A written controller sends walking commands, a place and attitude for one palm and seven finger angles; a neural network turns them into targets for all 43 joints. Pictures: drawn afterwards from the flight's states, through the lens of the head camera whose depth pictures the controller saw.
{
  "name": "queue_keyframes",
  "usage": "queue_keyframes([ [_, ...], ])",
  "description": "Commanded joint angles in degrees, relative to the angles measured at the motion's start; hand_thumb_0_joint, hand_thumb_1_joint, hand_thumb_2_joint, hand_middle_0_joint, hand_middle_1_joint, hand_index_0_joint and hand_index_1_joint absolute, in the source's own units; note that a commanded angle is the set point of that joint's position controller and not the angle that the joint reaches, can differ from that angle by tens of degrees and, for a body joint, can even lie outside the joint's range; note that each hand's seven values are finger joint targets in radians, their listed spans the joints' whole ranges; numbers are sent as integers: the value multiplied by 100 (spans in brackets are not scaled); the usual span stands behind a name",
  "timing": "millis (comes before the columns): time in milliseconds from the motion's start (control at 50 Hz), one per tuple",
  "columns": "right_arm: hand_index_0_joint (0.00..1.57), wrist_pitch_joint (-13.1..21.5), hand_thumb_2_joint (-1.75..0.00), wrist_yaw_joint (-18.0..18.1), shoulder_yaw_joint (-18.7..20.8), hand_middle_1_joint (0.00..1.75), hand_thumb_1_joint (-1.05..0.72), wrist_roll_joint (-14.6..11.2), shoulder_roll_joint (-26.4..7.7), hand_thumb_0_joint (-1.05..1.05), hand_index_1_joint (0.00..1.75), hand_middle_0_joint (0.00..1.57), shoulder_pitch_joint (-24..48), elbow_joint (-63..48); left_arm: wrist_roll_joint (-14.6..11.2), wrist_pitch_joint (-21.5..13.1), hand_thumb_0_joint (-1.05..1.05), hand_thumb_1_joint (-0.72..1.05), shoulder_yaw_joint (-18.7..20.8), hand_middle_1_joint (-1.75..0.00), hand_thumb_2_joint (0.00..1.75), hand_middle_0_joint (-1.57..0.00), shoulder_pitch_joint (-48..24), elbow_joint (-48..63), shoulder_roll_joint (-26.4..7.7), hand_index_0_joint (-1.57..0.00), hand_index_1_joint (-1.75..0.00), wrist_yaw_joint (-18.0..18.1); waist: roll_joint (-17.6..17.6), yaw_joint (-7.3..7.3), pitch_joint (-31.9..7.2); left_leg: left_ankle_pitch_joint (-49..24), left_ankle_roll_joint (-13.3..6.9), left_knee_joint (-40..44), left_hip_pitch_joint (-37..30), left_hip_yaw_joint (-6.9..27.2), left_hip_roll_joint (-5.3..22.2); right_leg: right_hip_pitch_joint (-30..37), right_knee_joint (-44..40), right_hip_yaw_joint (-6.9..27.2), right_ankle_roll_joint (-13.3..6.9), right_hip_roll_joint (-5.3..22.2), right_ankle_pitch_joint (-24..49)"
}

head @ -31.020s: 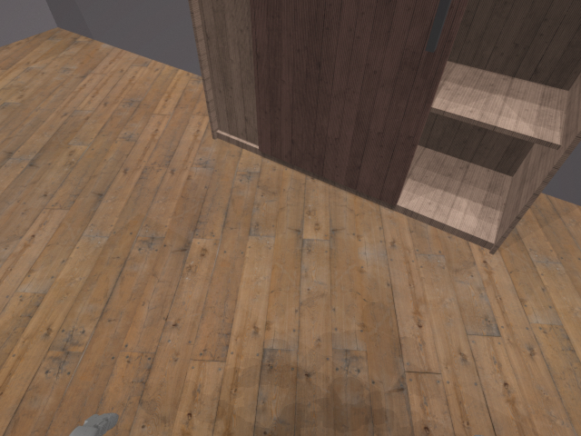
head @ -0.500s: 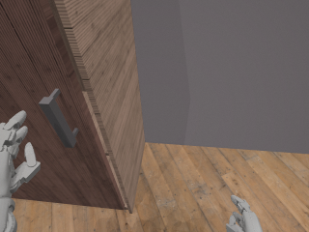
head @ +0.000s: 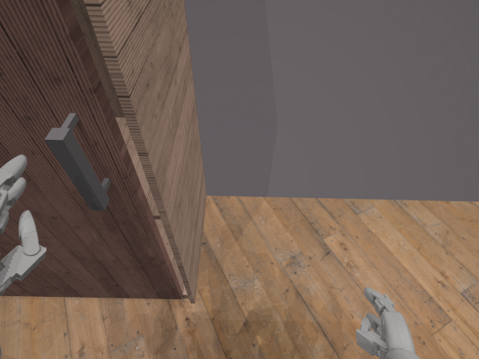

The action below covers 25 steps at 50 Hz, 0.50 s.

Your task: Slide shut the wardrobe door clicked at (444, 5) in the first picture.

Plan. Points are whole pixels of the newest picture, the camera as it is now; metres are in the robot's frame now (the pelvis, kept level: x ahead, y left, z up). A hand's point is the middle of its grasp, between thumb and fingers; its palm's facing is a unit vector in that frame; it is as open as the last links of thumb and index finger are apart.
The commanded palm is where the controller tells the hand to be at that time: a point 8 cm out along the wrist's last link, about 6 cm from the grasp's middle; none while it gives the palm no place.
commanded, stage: step back with the hand held close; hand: left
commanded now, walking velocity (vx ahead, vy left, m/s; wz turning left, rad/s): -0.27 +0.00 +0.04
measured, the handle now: (86, 164) +0.39 +0.30 +0.10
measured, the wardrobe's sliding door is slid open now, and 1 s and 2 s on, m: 0.03 0.03 0.03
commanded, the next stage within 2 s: stop stepping back and stand still in 0.68 s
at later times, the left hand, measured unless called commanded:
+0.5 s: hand out of the picture +0.07 +0.30 +0.17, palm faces +0.54 -0.76 -0.36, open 7.4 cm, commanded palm +0.01 +0.34 +0.17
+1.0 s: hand out of the picture -0.02 +0.33 +0.16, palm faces +0.51 -0.81 -0.28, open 7.4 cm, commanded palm -0.10 +0.35 +0.17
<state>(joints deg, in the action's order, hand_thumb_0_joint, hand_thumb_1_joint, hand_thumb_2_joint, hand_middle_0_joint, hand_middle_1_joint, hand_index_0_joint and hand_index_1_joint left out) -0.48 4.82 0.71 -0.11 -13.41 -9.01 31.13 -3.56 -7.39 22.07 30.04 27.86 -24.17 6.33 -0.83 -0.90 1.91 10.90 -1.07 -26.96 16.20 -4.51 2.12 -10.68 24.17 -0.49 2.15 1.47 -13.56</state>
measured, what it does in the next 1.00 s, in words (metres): walks backwards: right foot, then left foot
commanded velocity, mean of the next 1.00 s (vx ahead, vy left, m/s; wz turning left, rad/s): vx -0.19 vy -0.02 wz -0.03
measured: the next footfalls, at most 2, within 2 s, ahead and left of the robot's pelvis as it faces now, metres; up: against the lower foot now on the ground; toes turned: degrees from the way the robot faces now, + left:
right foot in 0.74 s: -0.22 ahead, -0.09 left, +0.00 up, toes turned +2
left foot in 0.94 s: -0.13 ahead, +0.14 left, +0.00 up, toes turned +3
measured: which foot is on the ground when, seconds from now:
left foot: down 0.00-0.72, up 0.74-0.92, down 0.94-1.00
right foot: down 0.00-0.46, up 0.48-0.72, down 0.74-0.94, up 0.96-1.00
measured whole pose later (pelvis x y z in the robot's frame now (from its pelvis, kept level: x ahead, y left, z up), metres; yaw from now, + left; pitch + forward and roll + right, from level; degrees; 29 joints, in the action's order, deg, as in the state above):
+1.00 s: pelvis -0.23 +0.05 -0.01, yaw +1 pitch -1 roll -1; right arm 8.9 4.3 -0.8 0.2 -11.1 -10.9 37.4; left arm -3.0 -10.4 22.8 19.3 22.4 -22.1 9.5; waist 3.7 -0.9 -0.4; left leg 12.3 -3.1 -32.1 19.5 -3.3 -0.9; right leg -13.5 36.7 2.5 0.6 -0.7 -24.2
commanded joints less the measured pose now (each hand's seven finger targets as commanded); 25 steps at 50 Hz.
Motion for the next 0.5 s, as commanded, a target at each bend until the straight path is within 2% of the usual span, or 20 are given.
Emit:
queue_keyframes([
  [0, 20, 254, -90, 87, 190, 30, -90, -1, -632, 0, 30, 20, 417, -1016, -33, -480, 0, 90, 1043, -30, 90, -20, 23, 1361, -1143, -20, -30, 223, -449, -89, -1338, -2093, -101, 328, -604, 473, 349, 271, 232, -54, -80, -5, 1949],
  [20, 20, 284, -90, 82, 193, 30, -90, -6, -652, 0, 30, 20, 394, -1024, -31, -503, 0, 90, 1023, -30, 90, -20, 14, 1347, -1110, -20, -30, 226, -542, -88, -1237, -1746, -119, 467, -405, 547, 390, 277, 285, -73, -74, -66, 1618],
  [60, 20, 357, -90, 95, 211, 30, -90, 6, -725, 0, 30, 20, 410, -1016, 2, -579, 0, 90, 1062, -30, 90, -20, -16, 1312, -1080, -20, -30, 232, -879, -95, -1076, -489, -221, 814, 292, 740, 507, 561, 467, -80, -73, -185, 1040],
  [120, 20, 499, -90, 94, 204, 30, -90, -21, -775, 0, 30, 20, 386, -999, 91, -679, 0, 90, 1019, -30, 90, -20, -79, 1108, -896, -20, -30, 241, -1085, -77, -706, 1790, -420, 1352, 1768, 1072, 738, 1180, 1027, -73, -64, -277, 613],
  [160, 20, 606, -90, 103, 220, 30, -90, -26, -798, 0, 30, 20, 371, -960, 143, -752, 0, 90, 1090, -30, 90, -20, -193, 1086, -936, -20, -30, 243, -1057, -90, -640, 2659, -521, 1474, 2333, 1234, 845, 1415, 1218, -53, -48, -316, 427],
  [200, 20, 705, -90, 87, 232, 30, -90, -39, -770, 0, 30, 20, 293, -915, 185, -805, 0, 90, 999, -30, 90, -20, -223, 1068, -844, -20, -30, 237, -827, -55, -565, 2862, -483, 1278, 2362, 1212, 763, 1146, 1057, 40, -108, -285, 35],
  [240, 20, 797, -90, 71, 235, 30, -90, -1, -730, 0, 30, 20, 250, -854, 184, -865, 0, 90, 946, -30, 90, -20, -317, 1126, -848, -20, -30, 229, -476, -15, -410, 2816, -348, 851, 1981, 1063, 474, 378, 428, 342, -244, -139, -721],
  [260, 20, 824, -90, 73, 245, 30, -90, 15, -724, 0, 30, 20, 200, -798, 194, -898, 0, 90, 955, -30, 90, -20, -445, 1282, -948, -20, -30, 241, -202, 10, -424, 2663, -237, 553, 1557, 945, 309, -140, 29, 513, -343, -23, -1222],
  [280, 20, 861, -90, 73, 228, 30, -90, 32, -656, 0, 30, 20, 187, -745, 181, -911, 0, 90, 832, -30, 90, -20, -523, 1306, -879, -20, -30, 256, 69, 29, -387, 2391, -131, 139, 1085, 802, 138, -783, -380, 739, -458, 192, -1766],
  [300, 20, 903, -90, 70, 224, 30, -90, 43, -629, 0, 30, 20, 130, -651, 176, -947, 0, 90, 754, -30, 90, -20, -680, 1434, -893, -20, -30, 290, 347, 57, -441, 1950, 0, -545, 339, 654, -53, -1597, -773, 1019, -625, 478, -2180],
  [320, 20, 932, -90, 71, 219, 30, -90, 68, -599, 0, 30, 20, 68, -514, 172, -975, 0, 90, 780, -30, 90, -20, -756, 1439, -979, -20, -30, 346, 609, 85, -497, 1462, 86, -1238, -303, 523, -188, -2257, -1068, 1274, -781, 800, -2281],
  [340, 20, 947, -90, 56, 202, 30, -90, 82, -559, 0, 30, 20, 17, -397, 180, -982, 0, 90, 747, -30, 90, -20, -828, 1409, -988, -20, -30, 391, 797, 118, -572, 1163, 101, -1679, -658, 472, -225, -2532, -1121, 1348, -870, 1043, -1980],
  [360, 20, 958, -90, 58, 214, 30, -90, 111, -593, 0, 30, 20, -13, -317, 199, -994, 0, 90, 778, -30, 90, -20, -1039, 1532, -1069, -20, -30, 430, 745, 167, -667, 980, 102, -1781, -870, 422, -245, -2621, -1027, 1319, -875, 1088, -1448],
  [380, 20, 963, -90, 61, 169, 30, -90, 102, -555, 0, 30, 20, -46, -293, 201, -982, 0, 90, 729, -30, 90, -20, -1156, 1473, -1041, -20, -30, 455, 720, 209, -633, 946, 69, -1474, -840, 528, -186, -2519, -756, 1038, -741, 989, -1132],
  [400, 20, 976, -90, 83, 150, 30, -90, 97, -592, 0, 30, 20, 4, -317, 190, -983, 0, 90, 711, -30, 90, -20, -1283, 1463, -1033, -20, -30, 464, 360, 208, -533, 1182, 17, -917, -700, 752, -39, -2528, -430, 762, -549, 716, -1381],
  [420, 20, 1020, -90, 121, 165, 30, -90, 78, -687, 0, 30, 20, 66, -373, 176, -1013, 0, 90, 727, -30, 90, -20, -1373, 1539, -1025, -20, -30, 459, -348, 202, -422, 1814, -106, 4, -320, 1353, 301, -2361, 223, 405, -326, 266, -1621],
  [440, 20, 1095, -90, 159, 163, 30, -90, 79, -793, 0, 30, 20, 230, -459, 175, -1022, 0, 90, 810, -30, 90, -20, -1286, 1499, -994, -20, -30, 455, -1585, 136, -387, 3356, -344, 1539, 762, 2467, 1013, -1554, 1660, 22, -98, -367, -1581],
  [460, 20, 1162, -90, 186, 201, 30, -90, 130, -851, 0, 30, 20, 387, -511, 270, -1043, 0, 90, 943, -30, 90, -20, -1310, 1506, -1066, -20, -30, 456, -2518, 60, -569, 4560, -699, 2645, 2145, 3513, 1763, -284, 3732, -7, -11, -839, -1297],
  [480, 20, 1162, -90, 136, 223, 30, -90, 171, -627, 0, 30, 20, 306, -404, 309, -1032, 0, 90, 1137, -30, 90, -20, -1414, 1491, -1209, -20, -30, 463, -1934, 54, -625, 3958, -698, 2608, 2498, 3187, 1764, 22, 4633, 228, -95, -778, -1285],
])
